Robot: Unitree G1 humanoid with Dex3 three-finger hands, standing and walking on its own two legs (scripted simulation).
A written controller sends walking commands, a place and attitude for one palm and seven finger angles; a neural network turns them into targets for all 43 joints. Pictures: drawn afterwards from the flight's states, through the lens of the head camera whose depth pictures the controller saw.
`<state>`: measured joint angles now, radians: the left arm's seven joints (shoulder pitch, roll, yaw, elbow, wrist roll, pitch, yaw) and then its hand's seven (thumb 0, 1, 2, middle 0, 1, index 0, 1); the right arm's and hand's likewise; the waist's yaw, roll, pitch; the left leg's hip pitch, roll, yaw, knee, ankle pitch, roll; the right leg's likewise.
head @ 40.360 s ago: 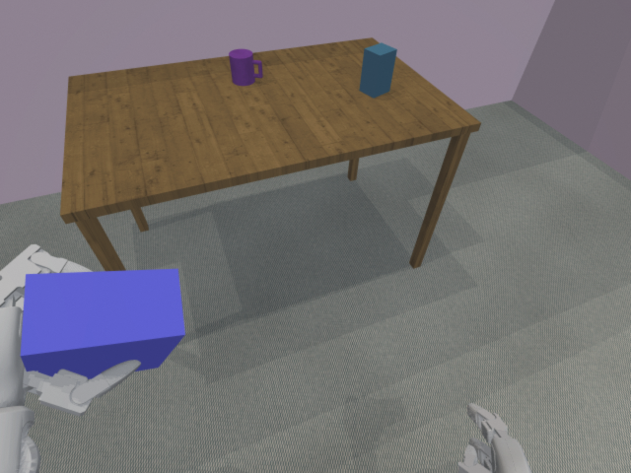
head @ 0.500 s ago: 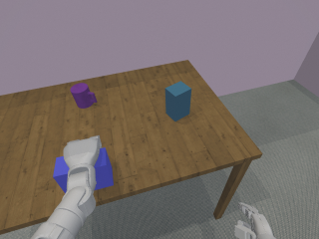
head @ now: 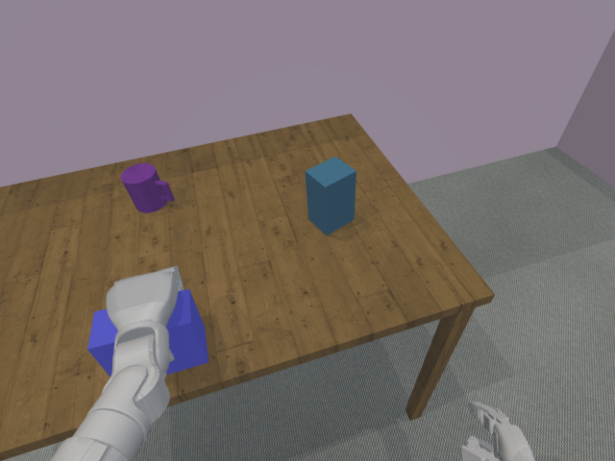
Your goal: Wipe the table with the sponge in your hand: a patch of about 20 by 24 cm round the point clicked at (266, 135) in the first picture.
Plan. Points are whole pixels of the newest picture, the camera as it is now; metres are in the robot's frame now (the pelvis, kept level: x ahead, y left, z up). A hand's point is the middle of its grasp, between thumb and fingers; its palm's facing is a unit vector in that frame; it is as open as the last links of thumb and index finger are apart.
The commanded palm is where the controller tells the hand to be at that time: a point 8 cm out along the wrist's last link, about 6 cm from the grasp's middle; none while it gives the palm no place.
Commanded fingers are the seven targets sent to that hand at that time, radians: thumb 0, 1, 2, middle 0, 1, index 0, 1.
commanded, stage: slide across to the third lane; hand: left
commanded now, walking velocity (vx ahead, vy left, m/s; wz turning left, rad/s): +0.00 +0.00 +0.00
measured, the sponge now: (158, 345) +0.28 +0.28 -0.05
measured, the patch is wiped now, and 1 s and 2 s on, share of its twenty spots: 0.70 0.85 1.00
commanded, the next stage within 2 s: wipe forward along the third lane in 0.06 s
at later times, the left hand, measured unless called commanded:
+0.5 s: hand (159, 314) +0.31 +0.27 +0.01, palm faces -0.12 -0.03 -0.99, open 10.4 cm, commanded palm +0.30 +0.25 +0.03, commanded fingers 0.00 0.10 1.30 -1.20 -1.60 -1.20 -1.60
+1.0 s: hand (166, 285) +0.35 +0.27 +0.01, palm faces -0.13 +0.05 -0.99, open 10.4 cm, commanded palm +0.36 +0.26 +0.04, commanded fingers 0.00 0.10 1.30 -1.20 -1.60 -1.20 -1.60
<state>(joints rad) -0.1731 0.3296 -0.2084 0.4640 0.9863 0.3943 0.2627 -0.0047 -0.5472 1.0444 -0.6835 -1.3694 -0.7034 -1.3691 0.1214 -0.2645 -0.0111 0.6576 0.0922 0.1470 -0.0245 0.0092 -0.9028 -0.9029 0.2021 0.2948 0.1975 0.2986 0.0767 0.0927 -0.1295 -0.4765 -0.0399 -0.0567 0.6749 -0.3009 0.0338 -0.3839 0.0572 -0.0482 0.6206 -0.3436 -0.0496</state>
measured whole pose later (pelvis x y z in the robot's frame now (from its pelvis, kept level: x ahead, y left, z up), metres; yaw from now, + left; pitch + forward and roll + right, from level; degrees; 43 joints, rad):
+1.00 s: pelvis -0.06 -0.02 -0.03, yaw -1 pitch +13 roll -2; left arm -0.69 0.47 -0.11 1.05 1.00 0.22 0.26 0.00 -0.61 1.06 -0.77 -1.30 -0.78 -1.30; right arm 0.26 -0.28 -0.01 0.71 0.09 0.13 -0.06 0.01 -0.90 -0.90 0.20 0.29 0.20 0.30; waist -0.02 0.08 -0.14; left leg -0.79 -0.02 -0.09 0.86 -0.32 0.03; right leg -0.71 0.09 -0.08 0.81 -0.33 -0.08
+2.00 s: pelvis -0.02 +0.03 -0.03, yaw -5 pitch +20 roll -5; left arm -0.91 0.54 -0.04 1.22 1.07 0.22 0.26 0.00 -0.61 1.07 -0.76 -1.31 -0.78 -1.31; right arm 0.28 -0.26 0.00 0.68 0.06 0.13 0.00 0.00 -0.90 -0.90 0.21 0.30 0.20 0.30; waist -0.06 0.06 -0.18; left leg -0.90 -0.04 -0.07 0.89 -0.33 0.07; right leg -0.79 0.10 -0.02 0.78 -0.33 -0.01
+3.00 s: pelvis +0.04 +0.04 +0.00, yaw -3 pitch +11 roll -4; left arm -0.34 0.30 -0.24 0.56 1.00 0.49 0.31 0.00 -0.49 1.03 -0.62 -1.43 -0.64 -1.44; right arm 0.10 -0.24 0.01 0.61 0.09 0.23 0.04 0.01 -0.90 -0.90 0.20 0.29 0.20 0.30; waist 0.06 0.07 -0.19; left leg -0.53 -0.08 -0.06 0.72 -0.37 0.09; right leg -0.41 0.06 -0.01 0.60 -0.37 -0.01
